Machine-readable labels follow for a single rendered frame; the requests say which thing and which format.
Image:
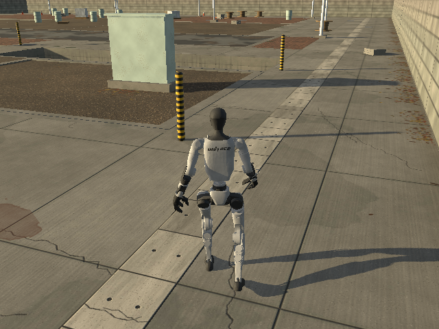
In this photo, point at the right robot hand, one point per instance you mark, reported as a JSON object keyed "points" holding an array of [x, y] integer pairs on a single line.
{"points": [[252, 185]]}

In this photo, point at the right robot foot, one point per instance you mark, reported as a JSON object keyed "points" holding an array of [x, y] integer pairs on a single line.
{"points": [[238, 285]]}

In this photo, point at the left robot hand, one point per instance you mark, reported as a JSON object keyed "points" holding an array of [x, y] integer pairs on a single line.
{"points": [[177, 203]]}

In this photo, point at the robot right upper arm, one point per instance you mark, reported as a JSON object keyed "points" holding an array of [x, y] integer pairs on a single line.
{"points": [[243, 153]]}

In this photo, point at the robot head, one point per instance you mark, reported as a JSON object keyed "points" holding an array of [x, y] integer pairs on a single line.
{"points": [[218, 119]]}

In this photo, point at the right robot forearm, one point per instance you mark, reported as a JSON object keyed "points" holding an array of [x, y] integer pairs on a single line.
{"points": [[252, 176]]}

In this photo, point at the left robot forearm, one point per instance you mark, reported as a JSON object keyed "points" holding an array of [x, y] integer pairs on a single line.
{"points": [[185, 179]]}

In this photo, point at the robot left upper arm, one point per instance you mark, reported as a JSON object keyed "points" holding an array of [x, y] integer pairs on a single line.
{"points": [[193, 156]]}

